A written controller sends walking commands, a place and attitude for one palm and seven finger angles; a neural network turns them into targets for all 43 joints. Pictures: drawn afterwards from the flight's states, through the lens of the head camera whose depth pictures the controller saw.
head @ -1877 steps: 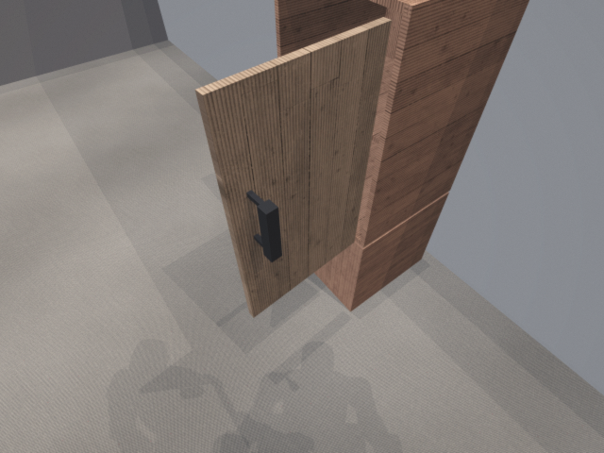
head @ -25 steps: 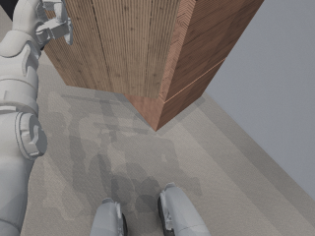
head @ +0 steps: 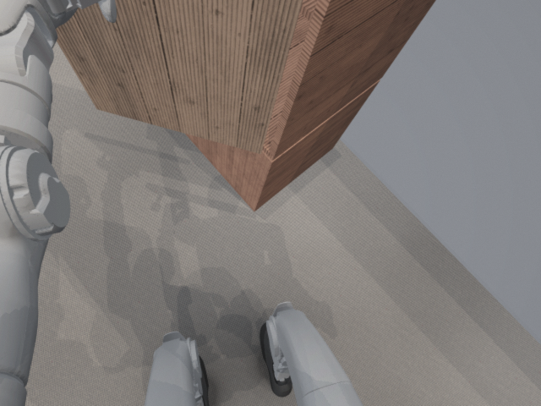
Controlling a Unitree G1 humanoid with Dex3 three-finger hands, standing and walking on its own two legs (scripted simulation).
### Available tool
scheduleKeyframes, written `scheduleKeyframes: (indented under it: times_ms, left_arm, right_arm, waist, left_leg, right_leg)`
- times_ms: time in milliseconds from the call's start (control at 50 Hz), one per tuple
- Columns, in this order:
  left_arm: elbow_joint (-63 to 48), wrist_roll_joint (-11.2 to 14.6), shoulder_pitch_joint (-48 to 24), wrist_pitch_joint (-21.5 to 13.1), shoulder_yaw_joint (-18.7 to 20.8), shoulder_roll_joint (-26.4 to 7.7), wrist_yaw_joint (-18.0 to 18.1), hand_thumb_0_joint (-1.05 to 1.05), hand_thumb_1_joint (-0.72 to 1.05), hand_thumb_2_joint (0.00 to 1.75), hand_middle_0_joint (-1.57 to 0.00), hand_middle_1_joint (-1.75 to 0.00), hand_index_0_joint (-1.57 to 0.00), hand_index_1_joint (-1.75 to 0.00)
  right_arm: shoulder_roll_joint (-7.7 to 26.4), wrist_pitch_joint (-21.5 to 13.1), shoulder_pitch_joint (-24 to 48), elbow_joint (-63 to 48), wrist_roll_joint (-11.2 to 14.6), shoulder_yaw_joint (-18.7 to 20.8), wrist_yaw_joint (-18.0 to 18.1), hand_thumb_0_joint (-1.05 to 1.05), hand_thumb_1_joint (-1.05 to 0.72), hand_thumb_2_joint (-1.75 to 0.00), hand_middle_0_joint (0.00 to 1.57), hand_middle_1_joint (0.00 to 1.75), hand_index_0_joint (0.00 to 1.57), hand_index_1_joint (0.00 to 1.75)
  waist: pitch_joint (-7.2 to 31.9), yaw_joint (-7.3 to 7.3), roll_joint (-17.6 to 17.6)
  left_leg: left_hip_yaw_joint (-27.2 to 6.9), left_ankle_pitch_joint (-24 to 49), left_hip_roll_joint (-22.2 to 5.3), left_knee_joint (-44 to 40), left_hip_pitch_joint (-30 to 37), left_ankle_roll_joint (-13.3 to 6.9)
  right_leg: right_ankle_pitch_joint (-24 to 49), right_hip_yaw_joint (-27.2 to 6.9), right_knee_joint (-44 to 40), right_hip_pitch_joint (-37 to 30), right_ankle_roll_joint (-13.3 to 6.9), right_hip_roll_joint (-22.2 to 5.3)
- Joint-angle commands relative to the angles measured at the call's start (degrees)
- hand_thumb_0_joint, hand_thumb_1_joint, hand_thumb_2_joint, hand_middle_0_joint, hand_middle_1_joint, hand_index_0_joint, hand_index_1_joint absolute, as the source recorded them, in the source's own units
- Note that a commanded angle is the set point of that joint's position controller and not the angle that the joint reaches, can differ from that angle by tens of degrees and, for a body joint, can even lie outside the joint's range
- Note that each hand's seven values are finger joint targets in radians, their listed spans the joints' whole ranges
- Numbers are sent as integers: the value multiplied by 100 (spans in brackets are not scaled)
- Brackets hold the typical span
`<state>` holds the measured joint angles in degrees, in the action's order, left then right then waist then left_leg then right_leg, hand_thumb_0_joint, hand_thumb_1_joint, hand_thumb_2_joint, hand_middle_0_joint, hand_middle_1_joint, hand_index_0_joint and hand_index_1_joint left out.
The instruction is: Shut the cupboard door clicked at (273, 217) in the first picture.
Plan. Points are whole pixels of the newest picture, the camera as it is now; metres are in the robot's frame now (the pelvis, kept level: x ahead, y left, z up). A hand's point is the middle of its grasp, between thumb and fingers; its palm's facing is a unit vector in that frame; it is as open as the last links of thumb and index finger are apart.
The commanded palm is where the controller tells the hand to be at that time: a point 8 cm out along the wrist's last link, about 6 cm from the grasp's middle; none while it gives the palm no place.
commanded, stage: pull the fist back off the door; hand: left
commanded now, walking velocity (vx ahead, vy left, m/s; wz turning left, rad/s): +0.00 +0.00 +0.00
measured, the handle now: out of the picture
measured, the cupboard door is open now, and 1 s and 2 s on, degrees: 35 32 32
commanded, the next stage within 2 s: draw the hand back to the body in 0.82 s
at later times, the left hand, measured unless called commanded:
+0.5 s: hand (113, 5) +0.58 +0.08 +0.13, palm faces +0.07 -1.00 -0.05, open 3.1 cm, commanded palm +0.53 +0.12 +0.12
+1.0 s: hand (112, 48) +0.52 +0.08 +0.13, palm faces +0.06 -1.00 -0.03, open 3.1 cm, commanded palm +0.47 +0.14 +0.13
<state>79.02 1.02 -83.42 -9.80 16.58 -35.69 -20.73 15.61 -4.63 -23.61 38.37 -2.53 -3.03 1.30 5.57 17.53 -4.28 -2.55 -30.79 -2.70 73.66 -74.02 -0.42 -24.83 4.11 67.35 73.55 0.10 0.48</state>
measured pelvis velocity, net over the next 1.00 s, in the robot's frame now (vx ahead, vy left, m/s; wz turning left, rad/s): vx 0.02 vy -0.01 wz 0.03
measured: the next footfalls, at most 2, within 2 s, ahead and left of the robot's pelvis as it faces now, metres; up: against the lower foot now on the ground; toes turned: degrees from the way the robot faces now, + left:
none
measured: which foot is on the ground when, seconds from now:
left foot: down 0.00-1.00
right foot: down 0.00-1.00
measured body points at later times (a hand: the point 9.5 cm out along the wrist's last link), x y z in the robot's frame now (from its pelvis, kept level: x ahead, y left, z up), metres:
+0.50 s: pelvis +0.02 -0.01 +0.04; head +0.17 -0.02 +0.46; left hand +0.57 +0.13 +0.13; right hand -0.02 -0.25 -0.08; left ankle +0.02 +0.11 -0.62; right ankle +0.05 -0.13 -0.62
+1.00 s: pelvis +0.02 -0.01 +0.04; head +0.13 -0.01 +0.48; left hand +0.51 +0.14 +0.13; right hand +0.07 -0.27 -0.08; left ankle +0.02 +0.11 -0.62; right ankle +0.05 -0.13 -0.62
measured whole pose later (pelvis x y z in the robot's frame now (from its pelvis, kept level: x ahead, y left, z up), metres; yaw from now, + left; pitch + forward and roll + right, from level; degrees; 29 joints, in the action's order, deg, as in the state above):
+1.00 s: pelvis +0.02 -0.01 +0.04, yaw +2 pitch +21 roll -1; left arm 65.5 0.8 -53.3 -27.2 14.0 -12.9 5.4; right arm 13.8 0.5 -17.9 36.4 -2.6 0.6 -2.1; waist 7.3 9.1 -2.3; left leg 0.0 -28.2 -1.2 61.7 -54.7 0.2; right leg -24.5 1.7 59.9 56.7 -0.2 -0.8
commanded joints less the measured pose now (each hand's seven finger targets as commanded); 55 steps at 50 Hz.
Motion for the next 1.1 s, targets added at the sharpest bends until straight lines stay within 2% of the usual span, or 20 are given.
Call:
scheduleKeyframes:
  times_ms: [0, 40, 80, 100, 160, 220, 240, 300, 340, 420, 480, 500, 560, 640, 720, 780, 840, 920, 980, 1080]
  left_arm:
    - [-1504, 118, -2707, -377, 713, -159, 2001, 0, 90, 90, -130, -150, -130, -150]
    - [-1918, -369, -2569, -772, 629, 2, 2837, 0, 90, 90, -130, -150, -130, -150]
    - [-2014, -892, -2451, -1024, 99, 291, 3082, 0, 90, 90, -130, -150, -130, -150]
    - [-2077, -967, -2490, -1087, -35, 352, 3050, 0, 90, 90, -130, -150, -130, -150]
    - [-2013, -708, -2486, -1055, 13, 375, 2774, 0, 90, 90, -130, -150, -130, -150]
    - [-1737, -472, -2185, -1047, 550, -105, 2721, 0, 90, 90, -130, -150, -130, -150]
    - [-1902, -458, -2122, -1180, 758, -332, 2763, 0, 90, 90, -130, -150, -130, -150]
    - [-2022, -545, -1416, -1558, 762, -252, 2842, 0, 90, 90, -130, -150, -130, -150]
    - [-2094, -564, -793, -1730, 544, 124, 2783, 0, 90, 90, -130, -150, -130, -150]
    - [-1885, -278, 85, -1562, 316, 685, 2567, 0, 90, 90, -130, -150, -130, -150]
    - [-2247, -51, 187, -1653, 129, 1039, 2461, 0, 90, 90, -130, -150, -130, -150]
    - [-2425, 1, 56, -1734, -75, 1291, 2447, 0, 90, 90, -130, -150, -130, -150]
    - [-2916, 24, -45, -2074, -204, 1402, 2497, 0, 90, 90, -130, -150, -130, -150]
    - [-2887, -57, 85, -2194, -433, 1600, 2568, 0, 90, 90, -130, -150, -130, -150]
    - [-2897, -37, 515, -2170, -369, 1585, 2621, 0, 90, 90, -130, -150, -130, -150]
    - [-2800, -44, 183, -2164, -492, 1632, 2654, 0, 90, 90, -130, -150, -130, -150]
    - [-2668, -25, 138, -2190, -255, 1351, 2696, 0, 90, 90, -130, -150, -130, -150]
    - [-2424, -58, 299, -2168, -283, 1389, 2627, 0, 90, 90, -130, -150, -130, -150]
    - [-2972, 99, 1159, -2137, 68, 1100, 2474, 0, 90, 90, -130, -150, -130, -150]
    - [-4115, 442, 2418, -1678, -58, 1231, 2132, 0, 90, 90, -130, -150, -130, -150]
  right_arm:
    - [959, 0, -1737, -240, -254, 365, -295, 0, -90, -90, 20, 30, 20, 30]
    - [907, 33, -1786, -277, -409, 426, -493, 0, -90, -90, 20, 30, 20, 30]
    - [917, 152, -1835, -221, -433, 523, -652, 0, -90, -90, 20, 30, 20, 30]
    - [930, 217, -1852, -197, -413, 565, -683, 0, -90, -90, 20, 30, 20, 30]
    - [951, 373, -1819, -193, -301, 597, -638, 0, -90, -90, 20, 30, 20, 30]
    - [917, 411, -1717, -242, -252, 522, -545, 0, -90, -90, 20, 30, 20, 30]
    - [917, 405, -1724, -272, -271, 497, -520, 0, -90, -90, 20, 30, 20, 30]
    - [816, 377, -1642, -353, -276, 521, -544, 0, -90, -90, 20, 30, 20, 30]
    - [796, 380, -1612, -403, -265, 570, -573, 0, -90, -90, 20, 30, 20, 30]
    - [819, 486, -1510, -440, -141, 663, -558, 0, -90, -90, 20, 30, 20, 30]
    - [773, 498, -1354, -444, -79, 703, -497, 0, -90, -90, 20, 30, 20, 30]
    - [750, 484, -1294, -423, -80, 710, -492, 0, -90, -90, 20, 30, 20, 30]
    - [740, 439, -1144, -351, -84, 767, -446, 0, -90, -90, 20, 30, 20, 30]
    - [729, 437, -988, -290, -61, 769, -413, 0, -90, -90, 20, 30, 20, 30]
    - [723, 465, -725, -361, -32, 769, -379, 0, -90, -90, 20, 30, 20, 30]
    - [717, 465, -608, -330, -23, 735, -328, 0, -90, -90, 20, 30, 20, 30]
    - [742, 445, -544, -354, -25, 702, -280, 0, -90, -90, 20, 30, 20, 30]
    - [717, 412, -466, -382, -35, 682, -275, 0, -90, -90, 20, 30, 20, 30]
    - [726, 443, -448, -620, 23, 686, -289, 0, -90, -90, 20, 30, 20, 30]
    - [667, 507, -309, -962, 235, 676, -199, 0, -90, -90, 20, 30, 20, 30]
  waist:
    - [3690, 187, -1024]
    - [3959, 80, -1122]
    - [4014, 144, -1153]
    - [4007, 161, -1171]
    - [4096, 139, -970]
    - [3617, 17, -523]
    - [3672, -64, -488]
    - [3633, -245, -310]
    - [3726, -376, -319]
    - [3146, -459, 298]
    - [3071, -506, 239]
    - [2948, -439, 217]
    - [3144, -487, -11]
    - [2936, -521, -73]
    - [3038, -678, 48]
    - [2787, -533, 85]
    - [2752, -560, 292]
    - [2882, -590, 308]
    - [3465, -1022, 183]
    - [2987, -1223, 684]
  left_leg:
    - [-430, 2507, 15, -837, 2994, -45]
    - [-414, 2778, 35, -792, 3162, -2]
    - [-374, 2895, 18, -860, 3422, 30]
    - [-349, 2873, 29, -943, 3534, 33]
    - [-303, 2690, 95, -1143, 3587, 5]
    - [-101, 2118, 176, -1329, 2881, -87]
    - [-82, 2165, 179, -1367, 2884, -102]
    - [33, 2377, 208, -1411, 2759, -101]
    - [69, 2690, 217, -1483, 2999, -74]
    - [240, 2344, 259, -1699, 2748, -94]
    - [268, 2375, 274, -1769, 3011, -82]
    - [277, 2320, 276, -1773, 3087, -88]
    - [221, 2445, 264, -1744, 3546, -56]
    - [207, 2347, 286, -1783, 3627, -44]
    - [212, 2330, 298, -1839, 3617, -22]
    - [182, 2159, 295, -1851, 3515, -31]
    - [181, 1880, 330, -1860, 3262, -61]
    - [212, 1840, 346, -1825, 3111, -55]
    - [262, 2374, 328, -2003, 3604, -14]
    - [421, 2206, 335, -2534, 3616, -70]
  right_leg:
    - [1383, -11, -756, -1408, -88, 162]
    - [1549, -11, -685, -1443, -87, 167]
    - [1622, -12, -742, -1487, -96, 161]
    - [1651, -29, -828, -1594, -103, 158]
    - [1776, -69, -1013, -2060, -105, 177]
    - [1705, -171, -1219, -2665, -67, 167]
    - [1814, -203, -1212, -2812, -71, 165]
    - [2252, -270, -1194, -3247, -72, 148]
    - [2587, -256, -1173, -3384, -103, 144]
    - [2561, -290, -1450, -3747, -73, 154]
    - [2599, -291, -1503, -3709, -69, 133]
    - [2527, -289, -1545, -3602, -55, 124]
    - [2477, -273, -1484, -3426, -67, 99]
    - [2283, -234, -1451, -3286, -83, 73]
    - [2283, -242, -1440, -3481, -89, 50]
    - [2157, -247, -1446, -3324, -67, 38]
    - [1996, -290, -1457, -3460, -71, 35]
    - [2030, -322, -1423, -3550, -66, 18]
    - [2441, -295, -1442, -4088, -107, 42]
    - [2651, -325, -1968, -4996, -71, 98]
